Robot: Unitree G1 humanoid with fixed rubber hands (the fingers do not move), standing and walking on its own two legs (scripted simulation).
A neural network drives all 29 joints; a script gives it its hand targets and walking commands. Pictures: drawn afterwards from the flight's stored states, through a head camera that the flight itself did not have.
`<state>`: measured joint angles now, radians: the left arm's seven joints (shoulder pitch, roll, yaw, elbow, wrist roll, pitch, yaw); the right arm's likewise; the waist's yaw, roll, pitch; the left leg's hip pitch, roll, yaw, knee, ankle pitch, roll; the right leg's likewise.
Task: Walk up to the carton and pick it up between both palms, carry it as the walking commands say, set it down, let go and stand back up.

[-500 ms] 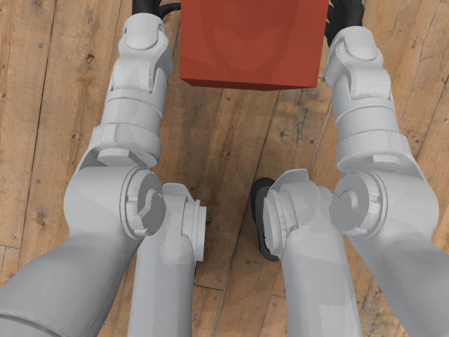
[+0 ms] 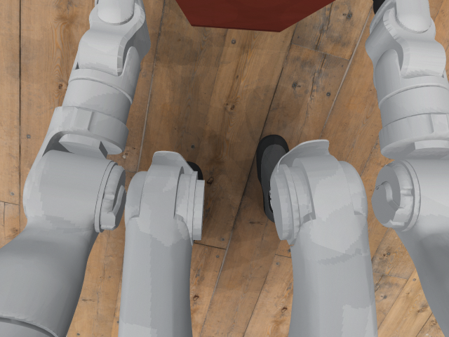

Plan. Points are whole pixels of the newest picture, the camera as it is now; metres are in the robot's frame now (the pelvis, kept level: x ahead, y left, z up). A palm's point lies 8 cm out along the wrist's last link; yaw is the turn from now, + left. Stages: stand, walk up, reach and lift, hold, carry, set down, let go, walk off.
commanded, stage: set down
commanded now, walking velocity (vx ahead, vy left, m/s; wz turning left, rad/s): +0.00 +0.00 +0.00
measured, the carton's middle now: out of the picture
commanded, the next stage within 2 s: let go in 1.46 s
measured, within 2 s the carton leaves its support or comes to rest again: neither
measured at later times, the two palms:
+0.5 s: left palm out of the picture +0.55 +0.10 -0.10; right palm out of the picture +0.50 -0.23 -0.10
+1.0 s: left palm out of the picture +0.55 +0.11 +0.05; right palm out of the picture +0.51 -0.23 +0.04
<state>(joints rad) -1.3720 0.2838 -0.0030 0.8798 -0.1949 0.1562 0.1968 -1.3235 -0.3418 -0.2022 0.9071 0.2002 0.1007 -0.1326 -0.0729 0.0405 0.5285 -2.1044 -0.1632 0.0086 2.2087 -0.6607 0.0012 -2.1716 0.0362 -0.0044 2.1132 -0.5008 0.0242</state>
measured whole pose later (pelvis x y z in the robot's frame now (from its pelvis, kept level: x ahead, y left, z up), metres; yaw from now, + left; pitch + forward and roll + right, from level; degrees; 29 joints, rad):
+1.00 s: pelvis -0.01 +0.00 +0.18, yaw -1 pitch +27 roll +0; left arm -1.34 0.29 0.16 0.67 -0.10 0.36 0.17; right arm -1.27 -0.31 -0.24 0.63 0.11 0.34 -0.11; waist -0.06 0.03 0.52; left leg -1.53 -0.12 -0.03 1.57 -0.51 0.01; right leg -1.60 0.07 0.04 1.49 -0.37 0.02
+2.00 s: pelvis +0.06 -0.01 +0.34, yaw -4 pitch +16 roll +1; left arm -0.35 0.16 0.13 0.48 0.04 0.17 0.04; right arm -0.32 -0.21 -0.11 0.45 -0.01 0.17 0.00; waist -0.02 0.00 0.26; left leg -0.76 -0.07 -0.03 0.83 -0.35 0.02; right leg -0.84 0.08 0.10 0.79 -0.22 0.00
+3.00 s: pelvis +0.15 -0.01 +0.38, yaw -4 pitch +0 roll -1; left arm 0.32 0.21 0.03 0.72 0.05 -0.03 -0.01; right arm 0.31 -0.22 -0.02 0.65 -0.05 -0.01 0.00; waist 0.00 0.01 -0.13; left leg -0.15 -0.05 -0.06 0.53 -0.38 0.04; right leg -0.25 0.08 0.10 0.54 -0.29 -0.02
